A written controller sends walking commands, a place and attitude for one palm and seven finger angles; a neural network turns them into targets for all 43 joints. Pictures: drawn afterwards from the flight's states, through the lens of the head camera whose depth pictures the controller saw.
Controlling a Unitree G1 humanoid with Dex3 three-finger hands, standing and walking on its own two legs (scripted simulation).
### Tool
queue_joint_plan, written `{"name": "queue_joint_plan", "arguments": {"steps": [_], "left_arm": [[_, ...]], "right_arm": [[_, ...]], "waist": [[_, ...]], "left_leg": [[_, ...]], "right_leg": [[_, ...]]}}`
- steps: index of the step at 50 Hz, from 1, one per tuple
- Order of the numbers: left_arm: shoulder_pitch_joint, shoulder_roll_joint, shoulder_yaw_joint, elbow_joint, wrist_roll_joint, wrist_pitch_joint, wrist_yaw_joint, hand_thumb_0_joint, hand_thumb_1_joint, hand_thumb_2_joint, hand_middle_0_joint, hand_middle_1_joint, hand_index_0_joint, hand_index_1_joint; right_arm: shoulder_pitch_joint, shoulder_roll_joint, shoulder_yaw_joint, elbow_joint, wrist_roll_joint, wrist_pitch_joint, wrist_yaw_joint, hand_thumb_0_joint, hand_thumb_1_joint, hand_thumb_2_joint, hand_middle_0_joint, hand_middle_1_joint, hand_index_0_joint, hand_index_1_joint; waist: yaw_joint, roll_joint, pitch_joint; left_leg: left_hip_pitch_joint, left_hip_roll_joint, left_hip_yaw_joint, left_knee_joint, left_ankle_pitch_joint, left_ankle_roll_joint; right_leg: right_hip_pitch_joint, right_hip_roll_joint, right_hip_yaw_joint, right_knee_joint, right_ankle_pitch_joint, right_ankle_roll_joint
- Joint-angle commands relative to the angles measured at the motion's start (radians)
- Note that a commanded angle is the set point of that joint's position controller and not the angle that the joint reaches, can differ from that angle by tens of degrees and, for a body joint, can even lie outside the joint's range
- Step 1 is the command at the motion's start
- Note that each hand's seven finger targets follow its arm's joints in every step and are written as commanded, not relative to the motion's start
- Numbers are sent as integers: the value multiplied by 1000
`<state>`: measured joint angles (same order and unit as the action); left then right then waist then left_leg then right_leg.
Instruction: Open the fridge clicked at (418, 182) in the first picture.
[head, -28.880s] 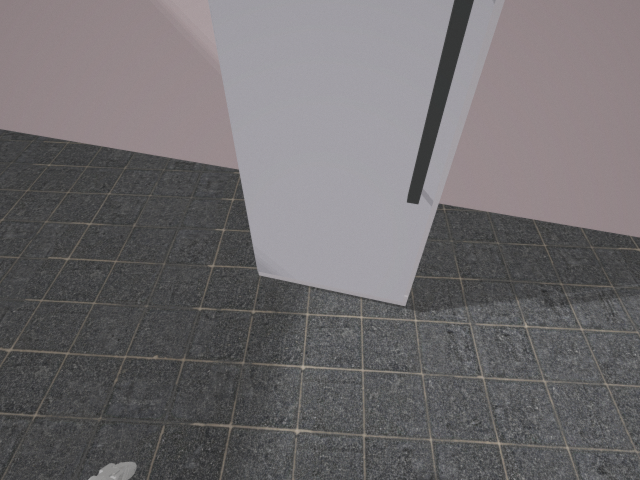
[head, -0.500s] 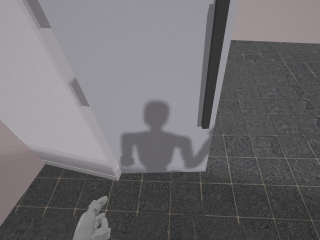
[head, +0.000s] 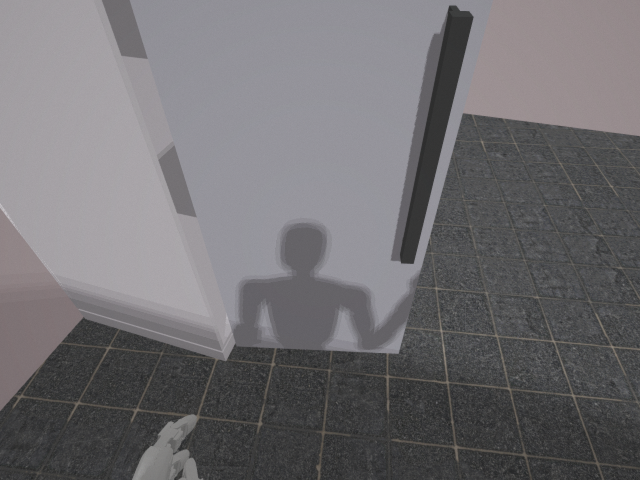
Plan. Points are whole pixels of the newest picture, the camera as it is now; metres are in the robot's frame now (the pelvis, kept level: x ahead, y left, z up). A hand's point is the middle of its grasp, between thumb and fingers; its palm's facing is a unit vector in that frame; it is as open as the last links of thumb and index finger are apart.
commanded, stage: let the arm hang, fingers relaxed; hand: right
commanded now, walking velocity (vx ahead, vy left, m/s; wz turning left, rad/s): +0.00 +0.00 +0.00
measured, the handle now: (425, 159) +0.65 -0.15 +0.08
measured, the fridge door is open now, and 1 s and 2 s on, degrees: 76 76 76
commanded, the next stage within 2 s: look to check the result in 1.20 s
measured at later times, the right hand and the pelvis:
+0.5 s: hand out of the picture -0.01 -0.17 -0.19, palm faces +0.13 +0.97 -0.19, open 6.9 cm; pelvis -0.02 +0.02 -0.01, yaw -6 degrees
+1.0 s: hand out of the picture -0.04 -0.16 -0.18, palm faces +0.11 +0.98 -0.17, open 7.3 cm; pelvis -0.03 +0.00 +0.00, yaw -5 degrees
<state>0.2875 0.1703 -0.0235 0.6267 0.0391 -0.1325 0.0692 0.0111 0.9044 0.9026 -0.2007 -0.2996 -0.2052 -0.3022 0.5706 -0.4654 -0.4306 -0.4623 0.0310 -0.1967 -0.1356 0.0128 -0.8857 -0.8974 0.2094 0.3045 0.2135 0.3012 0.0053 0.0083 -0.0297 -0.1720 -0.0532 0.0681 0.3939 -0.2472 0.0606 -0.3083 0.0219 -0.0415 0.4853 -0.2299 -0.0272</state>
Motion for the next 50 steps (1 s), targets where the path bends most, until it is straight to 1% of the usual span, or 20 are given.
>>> {"name": "queue_joint_plan", "arguments": {"steps": [1, 4, 5, 6, 7, 9, 11, 13, 14, 15, 16, 18, 20, 22, 24, 25, 27, 30, 36, 50], "left_arm": [[-119, 155, 73, -116, -31, -49, 5, 0, 900, 900, -200, -300, -200, -300], [-137, 161, 62, -112, -33, -49, 4, 0, 900, 900, -200, -300, -200, -300], [-113, 331, 127, 138, -13, -53, -85, 0, 900, 900, -200, -300, -200, -300], [-68, 286, 126, 84, -22, 17, -71, 0, 900, 900, -200, -300, -200, -300], [-82, 274, 110, 78, -16, 49, -59, 0, 900, 900, -200, -300, -200, -300], [-57, 267, 92, 69, 10, 64, -44, 0, 900, 900, -200, -300, -200, -300], [-112, 273, 87, 70, 21, 79, -40, 0, 900, 900, -200, -300, -200, -300], [-179, 251, 75, 94, 9, 99, -43, 0, 900, 900, -200, -300, -200, -300], [-178, 196, 65, 109, -3, 110, -48, 0, 900, 900, -200, -300, -200, -300], [-149, 141, 58, 126, -14, 126, -53, 0, 900, 900, -200, -300, -200, -300], [-103, 149, 62, 155, -13, 141, -58, 0, 900, 900, -200, -300, -200, -300], [-71, 138, 69, 229, -8, 153, -51, 0, 900, 900, -200, -300, -200, -300], [-4, 103, 72, 276, -3, 149, -43, 0, 900, 900, -200, -300, -200, -300], [50, 68, 59, 322, -9, 141, -40, 0, 900, 900, -200, -300, -200, -300], [23, 88, 51, 349, -8, 134, -27, 0, 900, 900, -200, -300, -200, -300], [19, 90, 53, 367, -11, 129, -26, 0, 900, 900, -200, -300, -200, -300], [17, 87, 48, 389, -15, 130, -23, 0, 900, 900, -200, -300, -200, -300], [41, 86, 50, 418, -15, 134, -22, 0, 900, 900, -200, -300, -200, -300], [69, 68, 52, 449, -16, 135, -24, 0, 900, 900, -200, -300, -200, -300], [62, 50, 52, 453, -12, 128, -26, 0, 900, 900, -200, -300, -200, -300]], "right_arm": [[-213, -106, -72, -133, 7, -44, -16, 0, -900, -900, 200, 300, 200, 300], [-240, -86, -31, -168, -3, -49, -20, 0, -900, -900, 200, 300, 200, 300], [-207, 81, 302, 610, -94, 116, 108, 0, -900, -900, 200, 300, 200, 300], [-137, 126, 297, 611, -81, 193, 124, 0, -900, -900, 200, 300, 200, 300], [-164, 163, 310, 633, -73, 212, 124, 0, -900, -900, 200, 300, 200, 300], [-276, 145, 319, 699, -65, 224, 129, 0, -900, -900, 200, 300, 200, 300], [-301, 118, 327, 838, -60, 218, 131, 0, -900, -900, 200, 300, 200, 300], [-236, 111, 340, 1007, -58, 213, 133, 0, -900, -900, 200, 300, 200, 300], [-223, 85, 345, 1074, -65, 207, 130, 0, -900, -900, 200, 300, 200, 300], [-256, 55, 355, 1119, -69, 204, 131, 0, -900, -900, 200, 300, 200, 300], [-338, 28, 366, 1135, -65, 204, 129, 0, -900, -900, 200, 300, 200, 300], [-401, 87, 378, 1213, -59, 198, 122, 0, -900, -900, 200, 300, 200, 300], [-389, 146, 358, 1274, -62, 188, 114, 0, -900, -900, 200, 300, 200, 300], [-360, 161, 370, 1342, -55, 189, 111, 0, -900, -900, 200, 300, 200, 300], [-316, 188, 386, 1397, -46, 191, 111, 0, -900, -900, 200, 300, 200, 300], [-309, 177, 387, 1429, -44, 194, 113, 0, -900, -900, 200, 300, 200, 300], [-302, 176, 393, 1471, -41, 198, 113, 0, -900, -900, 200, 300, 200, 300], [-286, 195, 400, 1517, -42, 199, 112, 0, -900, -900, 200, 300, 200, 300], [-261, 206, 403, 1561, -46, 198, 107, 0, -900, -900, 200, 300, 200, 300], [-259, 232, 399, 1566, -50, 191, 104, 0, -900, -900, 200, 300, 200, 300]], "waist": [[1, 167, -22], [9, 7, 48], [71, -76, 49], [23, -106, -9], [10, -90, -22], [37, -46, 32], [-7, 22, 22], [-66, 7, -26], [-62, 81, -12], [-22, 139, 26], [9, 136, 60], [26, 42, 105], [41, -29, 48], [41, -41, -11], [1, -48, -6], [-2, -115, -20], [-9, -89, -6], [-6, -21, 44], [-4, 6, 81], [-2, -37, 116]], "left_leg": [[-112, 329, -408, -195, -299, 126], [-177, 242, -254, -63, -196, 62], [-279, 245, -64, 232, 218, 16], [-246, 126, -57, 332, 133, -26], [-225, 77, -42, 447, -97, -46], [-281, 50, -127, 640, -341, -58], [-240, 75, -157, 558, -299, -58], [24, 78, -134, 239, -122, -56], [51, 127, -235, 49, -110, -41], [-82, 275, -436, -121, -282, 26], [-234, 343, -489, -219, -441, 89], [-263, 296, -466, -212, -300, 119], [-185, 274, -375, -139, -85, 126], [-124, 224, -277, -58, 41, 68], [-65, 142, -208, -58, 74, 3], [-15, 140, -176, -34, 118, -4], [40, 128, -146, -25, 110, -10], [20, 128, -154, -63, 22, -8], [-34, 129, -158, -81, -56, -9], [-66, 130, -165, -55, -30, -10]], "right_leg": [[-48, -46, 59, 292, -133, 19], [66, -65, 65, 46, -32, 0], [59, -145, 165, 177, 351, -24], [69, -186, 243, 83, 500, -57], [-14, -273, 345, 16, 497, -124], [-77, -337, 529, -127, 455, -218], [-72, -311, 483, -109, 416, -218], [-166, -207, 326, -47, 226, -129], [-206, -86, 233, 25, 8, -57], [-172, 11, 129, 129, -173, 3], [-71, 20, 74, 231, -188, 14], [-33, 3, 84, 319, -143, 8], [21, -25, 83, 228, -122, 2], [120, -48, 97, 11, 21, -4], [103, -112, 160, -65, 84, -24], [78, -110, 172, -80, 110, -27], [30, -128, 184, -123, 87, -29], [9, -115, 176, -149, -14, -28], [11, -104, 165, -162, -77, -31], [-9, -102, 164, -173, -83, -30]]}}
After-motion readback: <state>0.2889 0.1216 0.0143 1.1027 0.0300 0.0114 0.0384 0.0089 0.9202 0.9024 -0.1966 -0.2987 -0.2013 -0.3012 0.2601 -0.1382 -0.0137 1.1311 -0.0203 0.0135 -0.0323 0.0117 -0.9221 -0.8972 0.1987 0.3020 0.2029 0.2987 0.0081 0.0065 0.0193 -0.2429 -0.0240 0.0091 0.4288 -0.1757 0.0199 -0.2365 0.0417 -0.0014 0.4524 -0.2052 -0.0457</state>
